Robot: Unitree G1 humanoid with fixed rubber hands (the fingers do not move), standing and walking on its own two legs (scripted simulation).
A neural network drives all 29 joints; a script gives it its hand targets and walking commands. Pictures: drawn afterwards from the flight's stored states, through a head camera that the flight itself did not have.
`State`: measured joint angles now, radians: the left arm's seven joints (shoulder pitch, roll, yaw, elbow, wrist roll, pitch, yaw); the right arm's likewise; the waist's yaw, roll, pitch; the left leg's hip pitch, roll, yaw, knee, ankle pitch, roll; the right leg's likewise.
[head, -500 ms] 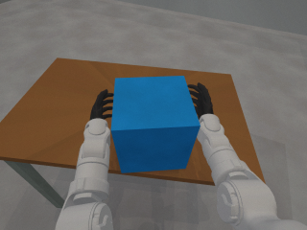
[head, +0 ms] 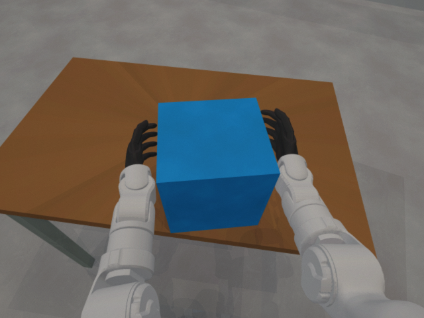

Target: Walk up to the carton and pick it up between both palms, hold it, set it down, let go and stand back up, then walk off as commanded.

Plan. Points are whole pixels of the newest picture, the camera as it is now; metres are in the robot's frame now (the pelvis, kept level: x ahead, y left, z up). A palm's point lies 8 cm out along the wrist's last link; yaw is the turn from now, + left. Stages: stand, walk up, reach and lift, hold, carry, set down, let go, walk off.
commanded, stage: set down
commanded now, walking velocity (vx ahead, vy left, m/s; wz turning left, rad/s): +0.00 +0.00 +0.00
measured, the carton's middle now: (211, 168) +0.41 +0.06 +0.02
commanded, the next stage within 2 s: none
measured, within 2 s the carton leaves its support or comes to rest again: neither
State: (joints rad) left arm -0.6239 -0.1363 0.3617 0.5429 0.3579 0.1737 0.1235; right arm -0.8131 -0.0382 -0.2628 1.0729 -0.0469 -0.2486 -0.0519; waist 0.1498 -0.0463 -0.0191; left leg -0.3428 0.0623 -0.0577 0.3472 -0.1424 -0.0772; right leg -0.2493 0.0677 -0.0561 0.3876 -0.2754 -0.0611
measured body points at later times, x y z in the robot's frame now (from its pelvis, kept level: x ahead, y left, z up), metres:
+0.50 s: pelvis -0.01 +0.01 +0.00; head +0.06 +0.02 +0.45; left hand +0.38 +0.21 +0.07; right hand +0.45 -0.08 +0.08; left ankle +0.01 +0.18 -0.74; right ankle -0.06 -0.06 -0.74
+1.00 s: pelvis -0.01 +0.01 +0.00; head +0.06 +0.02 +0.45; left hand +0.38 +0.21 +0.06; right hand +0.45 -0.08 +0.08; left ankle +0.01 +0.18 -0.74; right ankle -0.06 -0.06 -0.74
